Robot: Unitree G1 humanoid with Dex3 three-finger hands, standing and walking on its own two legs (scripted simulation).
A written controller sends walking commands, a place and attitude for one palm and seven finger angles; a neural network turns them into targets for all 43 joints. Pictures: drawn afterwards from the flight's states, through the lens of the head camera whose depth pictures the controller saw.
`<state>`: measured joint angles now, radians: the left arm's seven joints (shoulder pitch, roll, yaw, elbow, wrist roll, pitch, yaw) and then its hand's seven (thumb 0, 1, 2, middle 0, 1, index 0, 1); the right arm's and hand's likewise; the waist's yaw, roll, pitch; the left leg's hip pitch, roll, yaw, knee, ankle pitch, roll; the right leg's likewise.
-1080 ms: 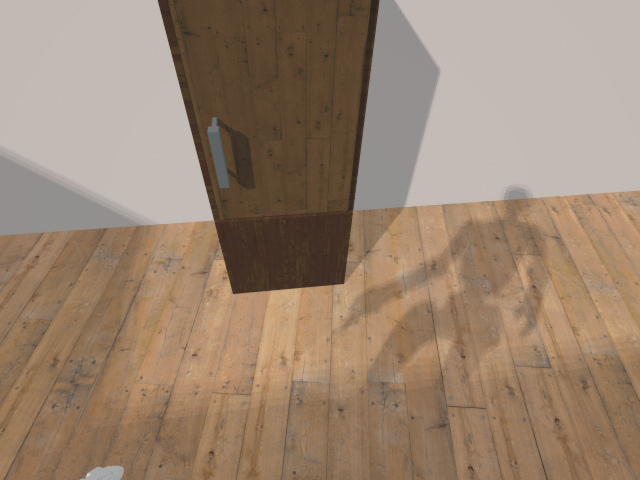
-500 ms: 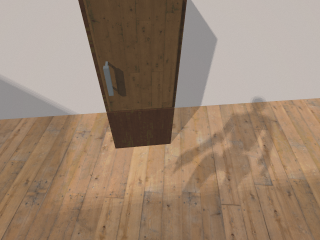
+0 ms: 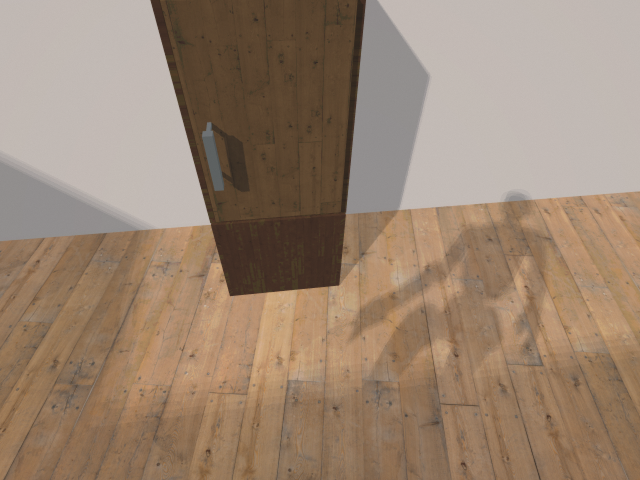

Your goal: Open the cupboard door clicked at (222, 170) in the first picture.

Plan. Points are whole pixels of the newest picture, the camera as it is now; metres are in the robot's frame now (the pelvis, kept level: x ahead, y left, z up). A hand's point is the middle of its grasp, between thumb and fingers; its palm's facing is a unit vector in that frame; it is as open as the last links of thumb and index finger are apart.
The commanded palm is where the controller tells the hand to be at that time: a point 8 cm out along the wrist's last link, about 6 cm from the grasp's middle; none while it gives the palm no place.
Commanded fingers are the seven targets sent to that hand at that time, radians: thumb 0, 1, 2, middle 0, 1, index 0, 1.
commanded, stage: look at it before walking up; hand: left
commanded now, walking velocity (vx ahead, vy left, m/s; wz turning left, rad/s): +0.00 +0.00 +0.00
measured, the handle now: (214, 157) +0.84 +0.31 -0.10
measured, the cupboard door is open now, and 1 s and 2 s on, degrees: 0 0 0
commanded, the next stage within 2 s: turn to face it in 0.46 s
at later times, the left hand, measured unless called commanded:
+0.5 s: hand out of the picture +0.08 +0.25 -0.15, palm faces -0.02 -0.94 -0.34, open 7.4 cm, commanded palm none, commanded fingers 0.00 0.90 0.90 -0.20 -0.30 -0.20 -0.30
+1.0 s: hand out of the picture +0.04 +0.21 -0.17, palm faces +0.06 -0.96 -0.27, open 7.4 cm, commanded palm none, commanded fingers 0.00 0.90 0.90 -0.20 -0.30 -0.20 -0.30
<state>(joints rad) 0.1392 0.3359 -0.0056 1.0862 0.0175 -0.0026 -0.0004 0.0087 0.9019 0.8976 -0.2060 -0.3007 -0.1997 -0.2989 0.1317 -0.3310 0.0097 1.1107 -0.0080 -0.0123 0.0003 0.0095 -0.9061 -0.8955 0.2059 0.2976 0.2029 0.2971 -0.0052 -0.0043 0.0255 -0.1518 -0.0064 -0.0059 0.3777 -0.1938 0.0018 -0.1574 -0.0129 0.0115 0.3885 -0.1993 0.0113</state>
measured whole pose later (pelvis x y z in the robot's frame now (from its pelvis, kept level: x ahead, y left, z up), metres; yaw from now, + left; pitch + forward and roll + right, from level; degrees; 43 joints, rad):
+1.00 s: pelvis -0.01 +0.00 -0.01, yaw +4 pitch -1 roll +0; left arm 0.18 0.25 0.00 1.03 0.02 0.03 0.02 0.01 0.90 0.90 -0.20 -0.30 -0.20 -0.30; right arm 0.17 -0.23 0.01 1.05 -0.01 0.03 0.00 0.01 -0.91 -0.90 0.20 0.30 0.20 0.30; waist 0.00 0.01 0.04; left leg -0.26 -0.03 -0.08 0.52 -0.24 -0.01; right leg -0.23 -0.03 -0.06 0.51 -0.27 0.01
